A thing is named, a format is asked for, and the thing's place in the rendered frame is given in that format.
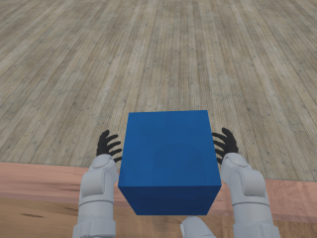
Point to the carton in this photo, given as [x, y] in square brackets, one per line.
[169, 164]

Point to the robot right hand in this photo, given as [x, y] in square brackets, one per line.
[230, 145]

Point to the robot right forearm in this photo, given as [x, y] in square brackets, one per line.
[249, 199]

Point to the right robot thigh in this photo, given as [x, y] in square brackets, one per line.
[194, 227]

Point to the robot left forearm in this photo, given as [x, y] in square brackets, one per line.
[96, 199]

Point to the robot left hand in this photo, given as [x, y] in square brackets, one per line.
[103, 148]

